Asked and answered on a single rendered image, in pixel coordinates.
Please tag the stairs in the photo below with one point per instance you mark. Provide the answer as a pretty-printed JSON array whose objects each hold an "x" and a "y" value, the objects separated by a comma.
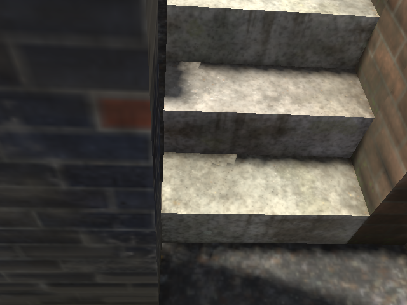
[{"x": 262, "y": 112}]

